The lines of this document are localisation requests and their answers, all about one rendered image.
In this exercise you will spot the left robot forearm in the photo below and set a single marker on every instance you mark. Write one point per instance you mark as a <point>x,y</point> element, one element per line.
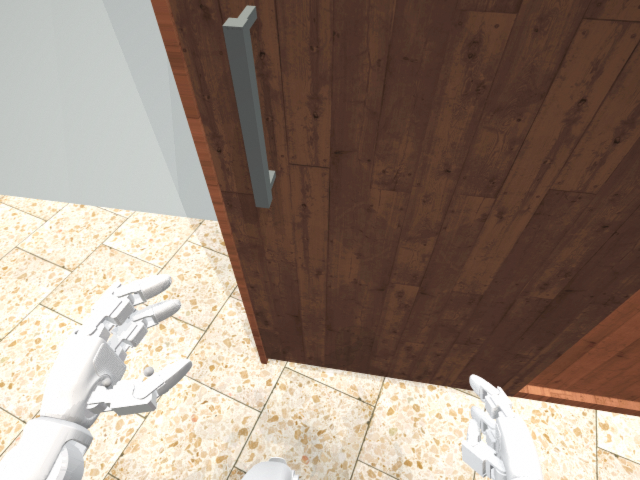
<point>50,449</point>

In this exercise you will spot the robot left hand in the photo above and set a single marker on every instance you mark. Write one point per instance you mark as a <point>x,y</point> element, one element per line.
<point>73,390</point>

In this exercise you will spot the handle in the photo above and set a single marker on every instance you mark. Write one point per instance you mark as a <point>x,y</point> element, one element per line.
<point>241,61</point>

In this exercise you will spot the robot right hand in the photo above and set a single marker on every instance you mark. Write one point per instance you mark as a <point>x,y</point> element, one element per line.
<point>508,438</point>

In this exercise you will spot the wardrobe door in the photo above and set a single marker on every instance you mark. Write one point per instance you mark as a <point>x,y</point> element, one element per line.
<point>605,362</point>
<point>457,184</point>

